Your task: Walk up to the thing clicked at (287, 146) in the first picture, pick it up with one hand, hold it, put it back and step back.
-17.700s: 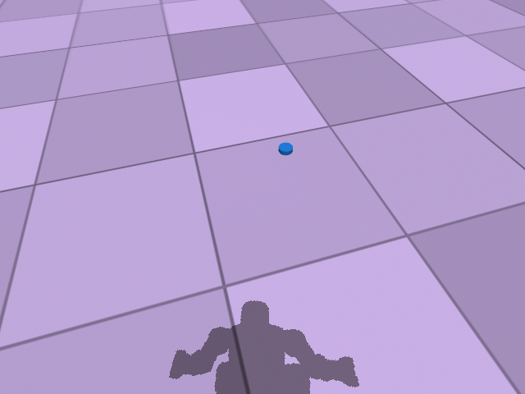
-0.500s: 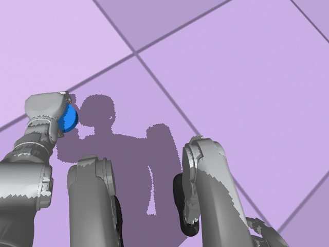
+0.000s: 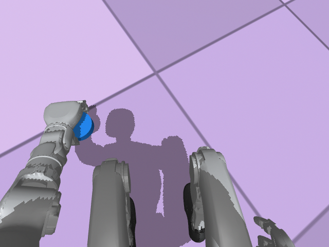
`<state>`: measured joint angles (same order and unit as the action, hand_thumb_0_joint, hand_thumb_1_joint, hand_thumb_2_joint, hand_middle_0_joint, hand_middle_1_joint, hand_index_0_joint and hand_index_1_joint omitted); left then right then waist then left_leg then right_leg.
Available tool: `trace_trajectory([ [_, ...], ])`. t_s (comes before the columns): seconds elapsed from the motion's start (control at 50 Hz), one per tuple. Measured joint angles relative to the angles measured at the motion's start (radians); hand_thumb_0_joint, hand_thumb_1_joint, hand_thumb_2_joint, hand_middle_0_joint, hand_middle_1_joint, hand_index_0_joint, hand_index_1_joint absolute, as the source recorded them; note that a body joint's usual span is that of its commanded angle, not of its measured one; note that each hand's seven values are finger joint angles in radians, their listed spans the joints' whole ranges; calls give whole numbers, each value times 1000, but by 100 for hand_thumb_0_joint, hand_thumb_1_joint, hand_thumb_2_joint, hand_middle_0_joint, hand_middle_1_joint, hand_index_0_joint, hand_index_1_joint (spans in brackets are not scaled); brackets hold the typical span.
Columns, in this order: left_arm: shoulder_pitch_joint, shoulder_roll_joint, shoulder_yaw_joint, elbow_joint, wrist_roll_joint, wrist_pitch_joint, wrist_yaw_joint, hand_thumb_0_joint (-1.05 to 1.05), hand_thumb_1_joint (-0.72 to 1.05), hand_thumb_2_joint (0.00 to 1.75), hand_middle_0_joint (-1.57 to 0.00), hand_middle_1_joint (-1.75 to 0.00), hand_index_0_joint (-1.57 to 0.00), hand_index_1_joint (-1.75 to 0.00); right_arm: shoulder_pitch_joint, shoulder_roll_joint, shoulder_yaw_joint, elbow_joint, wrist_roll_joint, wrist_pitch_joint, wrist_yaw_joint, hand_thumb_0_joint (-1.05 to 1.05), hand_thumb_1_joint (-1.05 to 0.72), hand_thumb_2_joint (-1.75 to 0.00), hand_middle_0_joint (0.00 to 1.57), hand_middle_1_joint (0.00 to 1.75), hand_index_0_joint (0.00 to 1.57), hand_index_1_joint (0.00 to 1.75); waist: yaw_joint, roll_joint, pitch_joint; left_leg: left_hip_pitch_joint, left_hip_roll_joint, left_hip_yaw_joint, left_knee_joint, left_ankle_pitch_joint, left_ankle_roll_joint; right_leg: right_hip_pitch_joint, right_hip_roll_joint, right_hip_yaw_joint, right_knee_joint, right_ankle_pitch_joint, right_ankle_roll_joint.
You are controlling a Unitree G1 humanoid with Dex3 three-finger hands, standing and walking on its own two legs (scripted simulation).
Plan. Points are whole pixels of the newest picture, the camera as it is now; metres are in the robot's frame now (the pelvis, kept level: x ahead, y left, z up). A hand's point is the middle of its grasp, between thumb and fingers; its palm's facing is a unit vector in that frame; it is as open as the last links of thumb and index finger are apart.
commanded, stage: lift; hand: left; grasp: from above
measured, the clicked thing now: (78, 126) +0.43 +0.23 -0.17
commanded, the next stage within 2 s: hold in 1.26 s
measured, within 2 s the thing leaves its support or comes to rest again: neither
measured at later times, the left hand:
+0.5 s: hand (23, 128) +0.36 +0.24 +0.06, palm faces -0.42 -0.08 -0.91, open 10.6 cm
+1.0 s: hand out of the picture +0.36 +0.23 +0.21, palm faces -0.44 -0.08 -0.89, open 10.6 cm
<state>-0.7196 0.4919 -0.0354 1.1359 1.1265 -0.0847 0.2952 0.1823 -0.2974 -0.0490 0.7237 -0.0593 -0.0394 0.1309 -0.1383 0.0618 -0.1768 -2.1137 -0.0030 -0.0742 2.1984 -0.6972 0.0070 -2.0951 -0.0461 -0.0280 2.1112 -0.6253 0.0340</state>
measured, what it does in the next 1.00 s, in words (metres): rises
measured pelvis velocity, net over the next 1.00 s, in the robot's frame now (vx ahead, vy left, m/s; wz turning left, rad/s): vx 0.05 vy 0.00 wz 0.02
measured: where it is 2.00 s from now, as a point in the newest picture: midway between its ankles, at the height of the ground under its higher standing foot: (161, 230)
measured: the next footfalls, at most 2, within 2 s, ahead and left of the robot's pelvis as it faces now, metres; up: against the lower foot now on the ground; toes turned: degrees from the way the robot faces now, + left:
none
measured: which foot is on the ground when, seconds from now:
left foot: down 0.00-1.00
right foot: down 0.00-1.00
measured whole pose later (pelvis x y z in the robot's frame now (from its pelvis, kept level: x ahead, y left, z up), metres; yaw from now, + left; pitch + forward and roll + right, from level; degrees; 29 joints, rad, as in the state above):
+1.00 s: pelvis +0.05 +0.00 +0.30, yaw +1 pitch +14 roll -1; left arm -0.31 0.37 -0.19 0.81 1.00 0.05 0.17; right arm 0.24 -0.24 -0.04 0.74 0.05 0.00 -0.06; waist -0.06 0.04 -0.13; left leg -0.86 0.03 0.01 1.10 -0.48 0.00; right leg -0.88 -0.02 0.00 1.05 -0.42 0.03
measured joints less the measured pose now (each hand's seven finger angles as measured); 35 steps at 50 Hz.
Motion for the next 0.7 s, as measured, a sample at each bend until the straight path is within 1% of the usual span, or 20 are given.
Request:
trace_trajectory([
  [0.16, 119, -15, -41, -174, -42, 28, -62, 0, -3, 49, -76, -57, -63, -56, -14, 9, -8, -33, 37, 37, -52, 0, -92, -91, 21, 30, 20, 30, 30, -2, -29, 126, 3, 14, -121, 15, 5, 123, -1, 6, -115, 11, 2],
  [0.26, 182, -28, -67, -261, -65, 57, -88, -1, -3, 50, -76, -58, -63, -56, -28, 21, -9, -43, 56, 50, -83, 0, -92, -91, 21, 30, 20, 30, 46, -3, -39, 230, 3, 22, -210, 26, 6, 226, -3, 8, -199, 19, 3],
  [0.36, 242, -37, -85, -331, -88, 85, -110, -1, -4, 52, -77, -57, -64, -56, -42, 36, -7, -46, 73, 58, -113, 0, -92, -91, 21, 30, 20, 30, 56, -3, -41, 356, 5, 30, -315, 42, 6, 349, -4, 10, -299, 33, 3],
  [0.48, 314, -51, -112, -389, -122, 116, -133, -1, -5, 52, -78, -56, -65, -56, -45, 55, 0, -42, 89, 61, -143, 0, -92, -91, 21, 30, 20, 30, 66, -7, -31, 541, 13, 43, -470, 69, 5, 525, 2, 14, -447, 61, 2],
  [0.58, 362, -65, -134, -411, -131, 129, -136, -1, -5, 51, -79, -55, -66, -55, -31, 64, 9, -29, 100, 58, -167, 0, -92, -91, 21, 30, 20, 30, 73, -13, -19, 706, 20, 53, -609, 95, 4, 683, 9, 19, -581, 89, 0],
  [0.7, 378, -80, -149, -383, -134, 136, -132, -1, -4, 49, -79, -54, -66, -55, -7, 68, 15, -7, 107, 49, -189, 0, -92, -91, 21, 30, 20, 30, 75, -19, -2, 889, 29, 63, -767, 129, 2, 861, 17, 22, -736, 125, -3],
])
